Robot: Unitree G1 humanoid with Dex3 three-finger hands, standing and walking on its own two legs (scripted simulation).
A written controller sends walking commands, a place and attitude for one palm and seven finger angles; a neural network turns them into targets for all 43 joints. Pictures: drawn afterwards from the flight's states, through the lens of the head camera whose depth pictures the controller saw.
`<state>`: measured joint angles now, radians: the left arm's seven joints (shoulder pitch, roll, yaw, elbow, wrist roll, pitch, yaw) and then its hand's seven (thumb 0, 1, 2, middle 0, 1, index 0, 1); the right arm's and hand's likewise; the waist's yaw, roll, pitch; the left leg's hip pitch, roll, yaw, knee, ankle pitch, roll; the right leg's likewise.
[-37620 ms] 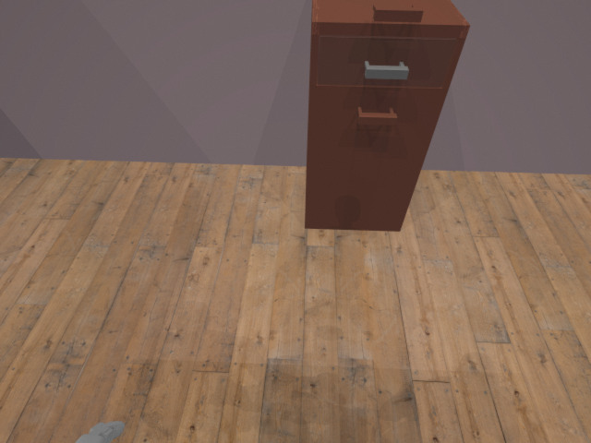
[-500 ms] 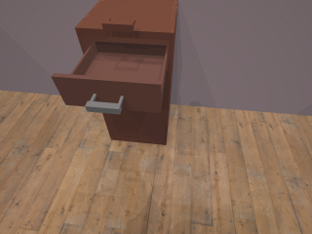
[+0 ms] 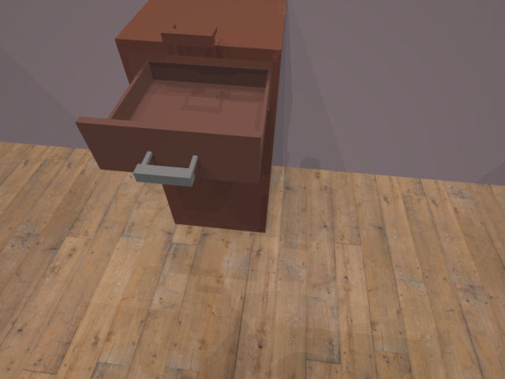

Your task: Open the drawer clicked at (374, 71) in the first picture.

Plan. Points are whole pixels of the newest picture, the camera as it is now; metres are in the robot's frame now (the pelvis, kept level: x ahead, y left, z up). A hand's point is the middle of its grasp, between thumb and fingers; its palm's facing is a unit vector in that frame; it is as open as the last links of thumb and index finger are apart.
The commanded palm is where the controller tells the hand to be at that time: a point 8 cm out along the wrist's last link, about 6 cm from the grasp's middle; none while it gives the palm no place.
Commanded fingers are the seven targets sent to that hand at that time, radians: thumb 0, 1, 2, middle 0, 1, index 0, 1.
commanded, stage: look to check the result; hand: left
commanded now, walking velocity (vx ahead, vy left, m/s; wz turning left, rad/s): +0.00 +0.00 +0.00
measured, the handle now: (168, 166) +0.52 +0.21 +0.00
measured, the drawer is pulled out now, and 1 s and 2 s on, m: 0.30 0.30 0.30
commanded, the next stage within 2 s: stand and wait in 0.40 s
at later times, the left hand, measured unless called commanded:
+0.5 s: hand out of the picture +0.01 +0.16 -0.18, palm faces +0.05 -0.98 -0.18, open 7.3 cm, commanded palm none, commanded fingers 0.00 0.90 0.90 -0.20 -0.30 -0.20 -0.30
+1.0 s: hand out of the picture +0.01 +0.15 -0.17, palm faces +0.05 -0.98 -0.19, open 7.3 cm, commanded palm none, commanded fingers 0.00 0.90 0.90 -0.20 -0.30 -0.20 -0.30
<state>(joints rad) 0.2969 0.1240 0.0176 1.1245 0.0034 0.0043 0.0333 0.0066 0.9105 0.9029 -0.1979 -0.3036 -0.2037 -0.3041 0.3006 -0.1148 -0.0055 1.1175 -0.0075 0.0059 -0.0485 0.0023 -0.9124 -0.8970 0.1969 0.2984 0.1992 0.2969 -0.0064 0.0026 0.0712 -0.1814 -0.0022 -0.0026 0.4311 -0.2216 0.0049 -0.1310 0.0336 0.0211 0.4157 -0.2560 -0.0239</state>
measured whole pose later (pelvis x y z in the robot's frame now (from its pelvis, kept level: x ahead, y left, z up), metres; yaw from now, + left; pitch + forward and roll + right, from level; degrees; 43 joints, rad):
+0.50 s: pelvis +0.01 +0.00 +0.00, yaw +0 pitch -1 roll +0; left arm 0.28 0.13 0.02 1.12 0.00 0.00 0.04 0.01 0.91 0.90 -0.20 -0.30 -0.20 -0.30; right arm 0.28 -0.12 0.00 1.13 -0.01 0.00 -0.05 0.00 -0.91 -0.90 0.20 0.30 0.20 0.30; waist -0.01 0.00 0.07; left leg -0.15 0.00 0.00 0.41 -0.23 0.00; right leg -0.11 0.03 0.02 0.40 -0.27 -0.03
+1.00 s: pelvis +0.02 -0.02 +0.00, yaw +0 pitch -2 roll +0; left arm 0.29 0.13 0.02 1.12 0.00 0.00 0.04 0.01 0.91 0.90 -0.20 -0.30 -0.20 -0.30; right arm 0.28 -0.13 -0.01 1.13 -0.01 0.00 -0.05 0.00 -0.91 -0.90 0.20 0.30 0.20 0.30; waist -0.01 0.01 0.07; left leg -0.13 0.01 -0.01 0.40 -0.24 -0.02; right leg -0.09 0.05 0.02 0.39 -0.28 -0.05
